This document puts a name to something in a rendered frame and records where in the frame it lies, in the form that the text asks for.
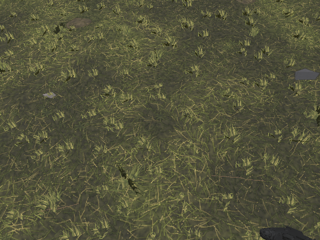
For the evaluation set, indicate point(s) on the right robot hand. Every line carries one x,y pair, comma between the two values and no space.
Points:
281,233

